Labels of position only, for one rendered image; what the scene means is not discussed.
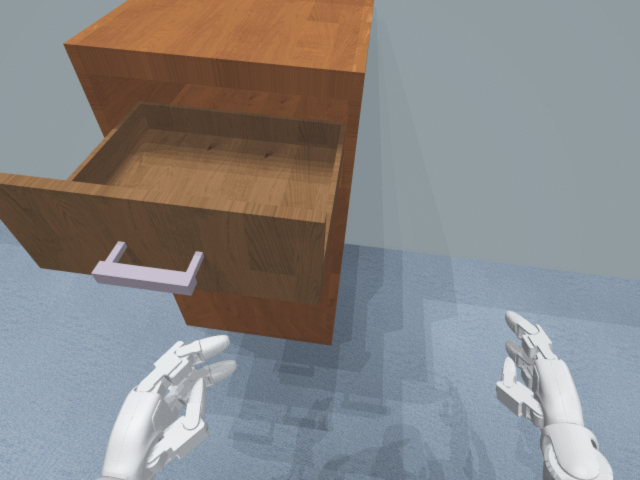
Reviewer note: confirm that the handle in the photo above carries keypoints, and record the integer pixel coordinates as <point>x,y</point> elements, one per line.
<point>113,273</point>

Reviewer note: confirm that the robot right hand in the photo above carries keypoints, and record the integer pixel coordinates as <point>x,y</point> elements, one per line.
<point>549,377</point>

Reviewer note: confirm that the drawer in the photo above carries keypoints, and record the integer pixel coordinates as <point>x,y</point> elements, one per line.
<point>255,193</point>

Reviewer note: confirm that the robot left hand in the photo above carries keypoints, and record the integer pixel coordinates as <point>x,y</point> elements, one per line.
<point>133,451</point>

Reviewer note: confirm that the cabinet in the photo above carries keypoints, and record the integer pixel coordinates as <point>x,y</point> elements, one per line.
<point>293,58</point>

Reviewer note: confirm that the right robot forearm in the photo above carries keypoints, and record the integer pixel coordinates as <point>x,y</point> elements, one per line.
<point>571,452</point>

